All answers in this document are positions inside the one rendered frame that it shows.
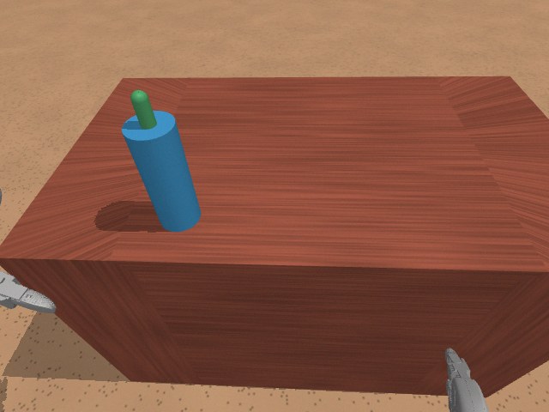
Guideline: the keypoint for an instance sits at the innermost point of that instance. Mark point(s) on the right robot hand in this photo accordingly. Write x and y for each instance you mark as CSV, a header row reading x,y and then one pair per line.
x,y
464,393

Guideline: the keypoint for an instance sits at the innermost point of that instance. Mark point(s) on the left robot hand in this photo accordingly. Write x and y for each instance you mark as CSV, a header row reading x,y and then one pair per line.
x,y
13,294

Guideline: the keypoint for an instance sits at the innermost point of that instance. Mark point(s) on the bottle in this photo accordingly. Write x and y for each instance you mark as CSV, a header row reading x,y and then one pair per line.
x,y
157,150

